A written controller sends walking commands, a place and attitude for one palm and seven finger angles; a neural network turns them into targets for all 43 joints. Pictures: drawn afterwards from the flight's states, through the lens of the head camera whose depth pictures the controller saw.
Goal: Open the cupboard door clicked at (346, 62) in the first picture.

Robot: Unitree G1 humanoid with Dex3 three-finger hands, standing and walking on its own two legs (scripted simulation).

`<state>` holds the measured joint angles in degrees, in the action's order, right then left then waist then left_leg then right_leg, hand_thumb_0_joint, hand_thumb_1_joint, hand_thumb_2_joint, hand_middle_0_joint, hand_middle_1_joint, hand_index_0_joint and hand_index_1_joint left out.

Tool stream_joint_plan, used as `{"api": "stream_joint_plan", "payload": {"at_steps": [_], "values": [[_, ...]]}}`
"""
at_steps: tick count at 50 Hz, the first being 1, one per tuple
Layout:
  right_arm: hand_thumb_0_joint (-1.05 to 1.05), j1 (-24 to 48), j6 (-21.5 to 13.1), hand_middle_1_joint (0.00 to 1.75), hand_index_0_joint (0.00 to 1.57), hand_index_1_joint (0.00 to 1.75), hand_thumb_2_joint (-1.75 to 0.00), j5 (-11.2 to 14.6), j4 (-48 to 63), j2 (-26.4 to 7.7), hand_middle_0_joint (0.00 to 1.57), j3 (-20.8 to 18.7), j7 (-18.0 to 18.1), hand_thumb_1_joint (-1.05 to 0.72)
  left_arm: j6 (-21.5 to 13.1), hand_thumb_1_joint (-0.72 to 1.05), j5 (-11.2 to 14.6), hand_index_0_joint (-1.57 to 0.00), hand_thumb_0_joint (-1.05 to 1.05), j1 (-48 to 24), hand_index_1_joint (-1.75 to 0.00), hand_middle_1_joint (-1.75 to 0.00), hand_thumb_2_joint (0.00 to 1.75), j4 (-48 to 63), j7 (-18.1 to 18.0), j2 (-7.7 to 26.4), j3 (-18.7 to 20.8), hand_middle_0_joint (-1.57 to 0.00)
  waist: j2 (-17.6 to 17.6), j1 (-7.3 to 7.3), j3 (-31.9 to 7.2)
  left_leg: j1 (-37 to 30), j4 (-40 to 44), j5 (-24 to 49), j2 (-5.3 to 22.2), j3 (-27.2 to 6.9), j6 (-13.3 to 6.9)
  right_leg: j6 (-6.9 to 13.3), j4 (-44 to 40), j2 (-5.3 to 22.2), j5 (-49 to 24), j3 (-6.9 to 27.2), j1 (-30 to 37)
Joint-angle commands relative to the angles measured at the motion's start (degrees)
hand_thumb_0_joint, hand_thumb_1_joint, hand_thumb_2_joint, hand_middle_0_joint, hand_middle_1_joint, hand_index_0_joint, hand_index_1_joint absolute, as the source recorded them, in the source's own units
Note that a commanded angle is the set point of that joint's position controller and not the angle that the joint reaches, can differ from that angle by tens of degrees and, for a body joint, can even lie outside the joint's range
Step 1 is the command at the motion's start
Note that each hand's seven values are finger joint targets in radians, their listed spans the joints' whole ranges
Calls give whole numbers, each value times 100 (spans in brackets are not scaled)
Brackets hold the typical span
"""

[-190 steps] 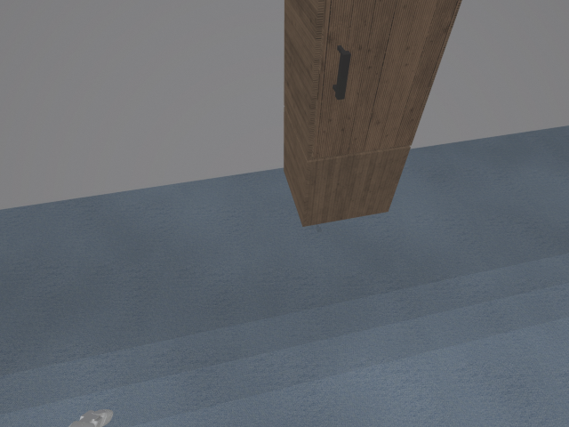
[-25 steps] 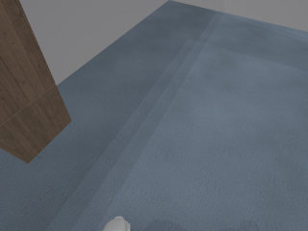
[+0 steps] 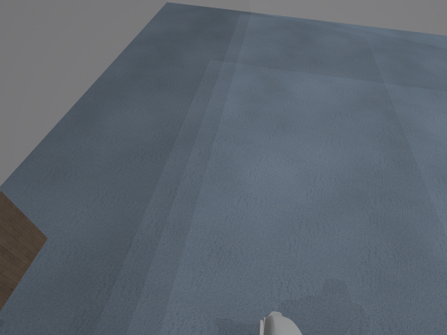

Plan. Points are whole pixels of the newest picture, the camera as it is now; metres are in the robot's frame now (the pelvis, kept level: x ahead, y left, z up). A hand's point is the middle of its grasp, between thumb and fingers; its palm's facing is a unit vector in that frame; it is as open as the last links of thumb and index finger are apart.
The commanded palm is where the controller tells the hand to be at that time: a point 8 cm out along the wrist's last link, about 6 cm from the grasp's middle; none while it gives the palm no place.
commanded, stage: walk to a spot facing it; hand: left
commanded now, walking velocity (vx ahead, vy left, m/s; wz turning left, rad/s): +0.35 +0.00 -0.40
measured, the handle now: out of the picture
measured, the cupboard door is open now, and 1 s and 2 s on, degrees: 0 0 0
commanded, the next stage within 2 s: turn to face it in 0.54 s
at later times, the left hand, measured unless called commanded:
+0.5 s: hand (160, 280) +0.27 +0.15 -0.17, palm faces -0.08 -0.97 -0.23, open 7.2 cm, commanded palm none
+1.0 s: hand (169, 205) +0.47 +0.16 -0.17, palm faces -0.04 -0.98 -0.21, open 7.3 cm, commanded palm none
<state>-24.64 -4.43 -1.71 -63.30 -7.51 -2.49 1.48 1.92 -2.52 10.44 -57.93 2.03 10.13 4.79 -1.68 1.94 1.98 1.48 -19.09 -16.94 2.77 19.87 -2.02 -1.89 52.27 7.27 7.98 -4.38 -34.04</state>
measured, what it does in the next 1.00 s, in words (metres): walks ahead: right foot, then left foot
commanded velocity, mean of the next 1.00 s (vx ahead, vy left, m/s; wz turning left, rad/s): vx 0.20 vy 0.00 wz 0.09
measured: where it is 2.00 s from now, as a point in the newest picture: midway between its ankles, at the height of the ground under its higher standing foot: (226, 299)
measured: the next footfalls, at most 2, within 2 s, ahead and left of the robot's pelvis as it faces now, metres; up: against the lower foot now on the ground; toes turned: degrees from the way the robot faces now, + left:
right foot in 0.18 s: +0.21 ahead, -0.14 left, +0.00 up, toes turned -14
left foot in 0.62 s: +0.43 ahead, +0.07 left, +0.00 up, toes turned +2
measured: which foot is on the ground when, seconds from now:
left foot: down 0.00-0.18, up 0.20-0.60, down 0.62-1.00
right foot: up 0.00-0.16, down 0.18-0.64, up 0.66-1.00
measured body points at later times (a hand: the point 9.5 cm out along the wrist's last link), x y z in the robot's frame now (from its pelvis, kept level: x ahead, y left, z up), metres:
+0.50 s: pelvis +0.22 -0.04 +0.00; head +0.22 -0.04 +0.45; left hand +0.27 +0.20 -0.15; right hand +0.27 -0.29 -0.15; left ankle +0.33 +0.09 -0.70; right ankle +0.18 -0.13 -0.74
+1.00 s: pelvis +0.36 -0.02 +0.00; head +0.38 -0.02 +0.44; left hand +0.47 +0.21 -0.15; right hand +0.32 -0.25 -0.16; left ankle +0.39 +0.07 -0.74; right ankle +0.37 -0.15 -0.71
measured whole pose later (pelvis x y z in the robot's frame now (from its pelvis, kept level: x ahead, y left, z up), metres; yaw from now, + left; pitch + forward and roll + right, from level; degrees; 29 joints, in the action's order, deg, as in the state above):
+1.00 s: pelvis +0.36 -0.02 +0.00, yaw -4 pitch +0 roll +0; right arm -18.7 0.4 -1.7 -62.2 -8.6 -2.6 0.8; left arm 0.8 -1.0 8.4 -57.2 -1.5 10.1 3.4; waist -0.1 2.3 2.4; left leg 14.9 -26.9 -12.0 0.6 5.7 -2.6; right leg -4.0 45.2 4.0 22.0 -4.0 -22.7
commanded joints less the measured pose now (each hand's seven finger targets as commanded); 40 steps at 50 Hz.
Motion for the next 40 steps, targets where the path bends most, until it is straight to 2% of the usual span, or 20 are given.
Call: {"api": "stream_joint_plan", "payload": {"at_steps": [1,5,7,8,9,10,11,13,14,17,27,29,30,31,32,33,35,36,38,40], "values": [[0,-793,-51,30,20,30,-90,-26,-15,-697,20,-113,6,-90,-214,90,45,-20,0,-1086,-30,-30,90,637,37,-1,-42,-20,699,298,682,-370,763,1963,1808,-875,-449,165,-798,-88,215,-217,-617],[0,-711,-1,30,20,30,-90,-42,-23,-824,20,-140,-4,-90,-310,90,57,-20,0,-867,-30,-30,90,601,7,105,-46,-20,775,85,422,-501,-92,3623,1866,-501,-354,464,-1542,-483,750,-552,372],[0,-498,7,30,20,30,-90,12,48,-962,20,-160,-13,-90,-406,90,27,-20,0,327,-30,-30,90,227,-25,250,17,-20,703,-513,-343,-253,-1660,4826,1571,-134,-95,644,-2179,-928,324,-906,2091],[0,-370,-11,30,20,30,-90,89,143,-921,20,-156,-77,-90,-481,90,11,-20,0,1209,-30,-30,90,-43,-76,671,125,-20,369,-922,-978,954,-2991,4051,1428,-76,130,895,-2234,-416,-92,-285,3890],[0,-391,-48,30,20,30,-90,169,374,-530,20,-85,-89,-90,-538,90,52,-20,0,1968,-30,-30,90,-202,-174,1366,290,-20,-887,-1088,-1756,2889,-4859,-263,580,-179,436,1596,-2473,1317,-951,2267,5621],[0,88,-30,30,20,30,-90,174,580,-596,20,-85,-57,-90,-510,90,209,-20,0,2080,-30,-30,90,-265,-230,1619,302,-20,-653,-1063,-1648,3645,-6023,-1681,247,-975,409,2041,-3048,1903,-1971,3273,5457],[0,342,-20,30,20,30,-90,124,613,-557,20,-116,-57,-90,-512,90,204,-20,0,1686,-30,-30,90,-163,-251,1521,284,-20,-594,-969,-1389,3765,-6290,-1210,498,-1596,373,1890,-3210,1808,-1545,2996,4799],[0,551,84,30,20,30,-90,41,560,-457,20,-125,-67,-90,-542,90,191,-20,0,851,-30,-30,90,-18,-288,858,90,-20,48,-516,-255,3652,-5814,-402,876,-1784,375,1513,-3576,1335,-744,2044,3185],[0,370,158,30,20,30,-90,6,482,-330,20,-111,-73,-90,-590,90,163,-20,0,653,-30,-30,90,-6,-302,654,18,-20,90,-289,-79,3335,-5460,-253,921,-1740,397,1347,-3737,1134,-743,1623,2557],[0,-18,315,30,20,30,-90,-22,389,-162,20,-110,-125,-90,-643,90,103,-20,0,431,-30,-30,90,40,-296,397,-30,-20,-420,57,82,2811,-4523,49,856,-1547,509,1158,-3964,650,-381,805,1678],[0,1596,152,30,20,30,-90,31,1021,-517,20,-101,-316,-90,-639,90,109,-20,0,892,-30,-30,90,-143,-257,838,-20,-20,-419,-286,395,2307,-1866,567,507,-1295,418,1075,-3784,672,-91,1017,2269],[0,1300,109,30,20,30,-90,21,902,-649,20,-123,-266,-90,-587,90,134,-20,0,904,-30,-30,90,-188,-261,829,-13,-20,-238,-95,367,1430,-1275,710,326,-1116,391,932,-3269,507,-398,904,2074],[0,696,66,30,20,30,-90,-1,716,-852,20,-180,-215,-90,-568,90,144,-20,0,906,-30,-30,90,-189,-255,757,-13,-20,222,151,59,531,-872,819,303,-1236,357,792,-2304,194,-739,726,1873],[0,-11,13,30,20,30,-90,-80,548,-1393,20,-292,-136,-90,-540,90,186,-20,0,1088,-30,-30,90,-95,-219,490,-25,-20,1257,366,-542,-667,-518,1049,1346,-2437,19,497,-791,-366,45,314,1037],[0,-547,55,30,20,30,-90,-63,450,-1864,20,-352,-117,-90,-564,90,207,-20,0,1109,-30,-30,90,25,-191,311,-95,-20,2265,430,-887,-1116,56,1730,2544,-3733,-493,293,849,-862,2567,-159,281],[0,-349,96,30,20,30,-90,-24,397,-1637,20,-259,-62,-90,-521,90,160,-20,0,1049,-30,-30,90,-32,-265,421,-94,-20,2056,407,-988,-727,259,1440,2599,-3799,-594,326,1577,-651,2642,360,216],[0,391,91,30,20,30,-90,13,563,-1123,20,-113,-35,-90,-516,90,146,-20,0,598,-30,-30,90,-71,-202,387,-99,-20,1007,141,-27,462,354,1915,2182,-3246,-727,216,1781,-202,1925,327,47],[0,621,55,30,20,30,-90,16,557,-920,20,-45,-20,-90,-487,90,125,-20,0,697,-30,-30,90,-147,-192,207,-125,-20,794,-50,24,797,379,2347,1915,-2783,-617,131,1466,-85,1721,315,336],[0,751,14,30,20,30,-90,69,501,-787,20,15,-5,-90,-395,90,141,-20,0,962,-30,-30,90,-274,-217,35,-183,-20,970,-229,-281,1039,298,3228,1431,-2108,-487,5,777,-97,1434,168,1001],[0,746,52,30,20,30,-90,82,475,-749,20,-48,0,-90,-309,90,144,-20,0,979,-30,-30,90,-256,-266,-7,-180,-20,848,-268,-396,1043,266,3377,1305,-2128,-568,-73,378,-170,1267,100,1138]]}}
